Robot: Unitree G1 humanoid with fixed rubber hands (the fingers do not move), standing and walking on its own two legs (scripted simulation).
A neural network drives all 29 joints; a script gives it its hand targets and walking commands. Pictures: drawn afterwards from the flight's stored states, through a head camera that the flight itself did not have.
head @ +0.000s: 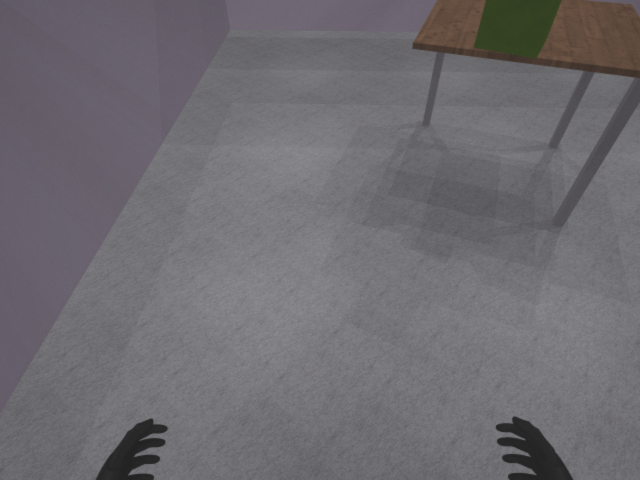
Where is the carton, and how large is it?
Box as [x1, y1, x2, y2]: [474, 0, 561, 58]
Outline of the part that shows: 486,0 474,46 535,58 546,39 561,0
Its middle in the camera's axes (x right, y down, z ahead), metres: +0.68 -0.80 +1.31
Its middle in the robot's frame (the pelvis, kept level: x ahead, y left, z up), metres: +1.52 -0.68 +0.08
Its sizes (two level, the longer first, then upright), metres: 0.210 0.200 0.250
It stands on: a table, 0.70 m high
